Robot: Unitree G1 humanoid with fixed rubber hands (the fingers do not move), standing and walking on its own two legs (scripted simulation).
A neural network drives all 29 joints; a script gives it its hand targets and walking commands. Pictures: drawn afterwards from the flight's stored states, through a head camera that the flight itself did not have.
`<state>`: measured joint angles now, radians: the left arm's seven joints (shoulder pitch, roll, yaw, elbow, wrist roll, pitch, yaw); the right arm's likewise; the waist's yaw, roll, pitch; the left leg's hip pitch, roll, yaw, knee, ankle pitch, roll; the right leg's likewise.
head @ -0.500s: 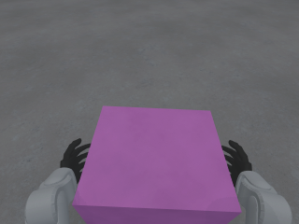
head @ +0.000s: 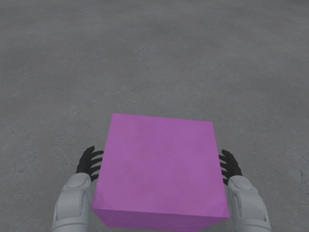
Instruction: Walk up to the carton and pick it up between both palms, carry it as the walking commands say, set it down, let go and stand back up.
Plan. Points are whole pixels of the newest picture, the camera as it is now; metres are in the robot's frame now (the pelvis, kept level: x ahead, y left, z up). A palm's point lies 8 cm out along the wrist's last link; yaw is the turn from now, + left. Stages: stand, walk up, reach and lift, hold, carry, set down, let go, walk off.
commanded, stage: set down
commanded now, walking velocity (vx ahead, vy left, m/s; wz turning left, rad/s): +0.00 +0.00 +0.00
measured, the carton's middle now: (156, 177) +0.33 +0.01 -0.08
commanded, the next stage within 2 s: none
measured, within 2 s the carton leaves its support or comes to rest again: neither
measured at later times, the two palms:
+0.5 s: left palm (96, 174) +0.31 +0.19 -0.04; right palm (226, 175) +0.32 -0.20 -0.03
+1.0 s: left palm (100, 177) +0.34 +0.20 -0.12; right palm (214, 176) +0.36 -0.19 -0.11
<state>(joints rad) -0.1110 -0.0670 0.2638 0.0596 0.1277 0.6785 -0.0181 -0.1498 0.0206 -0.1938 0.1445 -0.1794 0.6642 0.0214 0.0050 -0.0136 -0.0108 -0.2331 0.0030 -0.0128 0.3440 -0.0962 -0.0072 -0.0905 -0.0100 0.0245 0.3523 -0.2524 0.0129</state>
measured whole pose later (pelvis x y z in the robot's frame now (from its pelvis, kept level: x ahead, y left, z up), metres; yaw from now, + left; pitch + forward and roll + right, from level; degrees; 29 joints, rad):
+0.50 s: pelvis -0.01 +0.01 -0.01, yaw -2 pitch +9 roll -1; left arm -0.35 -0.14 0.44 0.36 0.29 0.46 -0.04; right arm -0.44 0.03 -0.43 0.47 -0.33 0.44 0.15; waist 0.01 0.00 0.03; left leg -0.50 -0.02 -0.04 0.47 -0.12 0.00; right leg -0.39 0.02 0.10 0.50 -0.27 0.02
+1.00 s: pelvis -0.02 +0.00 -0.05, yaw -1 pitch +30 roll -2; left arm -0.51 -0.07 0.50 0.43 0.30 0.39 -0.09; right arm -0.56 0.06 -0.47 0.48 -0.30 0.36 0.11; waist 0.01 0.00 -0.13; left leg -1.05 -0.01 -0.10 0.68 -0.15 -0.03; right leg -0.93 0.06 0.06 0.74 -0.33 0.01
